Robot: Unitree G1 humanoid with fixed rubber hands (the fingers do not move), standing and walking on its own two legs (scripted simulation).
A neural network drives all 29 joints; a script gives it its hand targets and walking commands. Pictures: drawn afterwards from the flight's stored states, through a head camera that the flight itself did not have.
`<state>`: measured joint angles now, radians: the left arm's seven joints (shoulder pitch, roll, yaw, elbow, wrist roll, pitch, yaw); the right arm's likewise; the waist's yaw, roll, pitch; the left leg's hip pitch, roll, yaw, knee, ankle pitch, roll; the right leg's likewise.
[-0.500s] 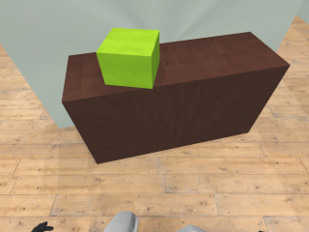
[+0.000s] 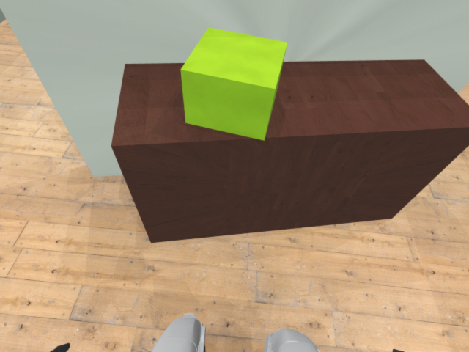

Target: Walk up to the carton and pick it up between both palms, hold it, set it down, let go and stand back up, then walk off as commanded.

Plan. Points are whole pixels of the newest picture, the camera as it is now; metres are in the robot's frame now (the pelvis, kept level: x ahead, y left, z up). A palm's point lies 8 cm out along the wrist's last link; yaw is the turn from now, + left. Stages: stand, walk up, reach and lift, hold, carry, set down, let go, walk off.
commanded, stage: walk up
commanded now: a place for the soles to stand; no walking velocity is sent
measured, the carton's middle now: (236, 83) +0.79 -0.02 -0.02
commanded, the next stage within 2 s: none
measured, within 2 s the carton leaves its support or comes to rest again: neither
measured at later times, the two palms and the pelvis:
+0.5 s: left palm out of the picture +0.06 +0.27 -0.08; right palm out of the picture +0.08 -0.35 -0.12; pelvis +0.00 -0.05 +0.00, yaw +2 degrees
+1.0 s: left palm out of the picture +0.03 +0.27 -0.11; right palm out of the picture +0.09 -0.34 -0.11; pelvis +0.00 -0.04 -0.01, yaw +5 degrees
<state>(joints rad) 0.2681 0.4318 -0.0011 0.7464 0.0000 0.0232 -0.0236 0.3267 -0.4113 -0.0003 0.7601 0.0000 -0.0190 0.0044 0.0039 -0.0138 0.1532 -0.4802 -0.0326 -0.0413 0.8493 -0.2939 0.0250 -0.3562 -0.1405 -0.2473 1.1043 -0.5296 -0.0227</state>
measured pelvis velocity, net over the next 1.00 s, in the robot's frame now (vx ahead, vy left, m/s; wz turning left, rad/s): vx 0.00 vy -0.04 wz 0.09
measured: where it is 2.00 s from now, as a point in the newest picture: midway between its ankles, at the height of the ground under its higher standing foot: outside the picture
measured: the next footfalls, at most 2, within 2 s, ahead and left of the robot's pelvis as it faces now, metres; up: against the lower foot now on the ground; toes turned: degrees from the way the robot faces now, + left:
right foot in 0.28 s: +0.06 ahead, -0.13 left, +0.00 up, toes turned -6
left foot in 0.66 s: +0.03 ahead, +0.11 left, +0.00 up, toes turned +3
